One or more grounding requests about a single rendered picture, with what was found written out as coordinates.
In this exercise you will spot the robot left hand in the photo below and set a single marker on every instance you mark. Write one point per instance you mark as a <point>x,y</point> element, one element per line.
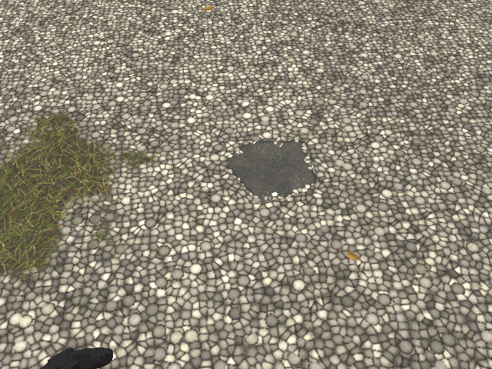
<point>87,358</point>

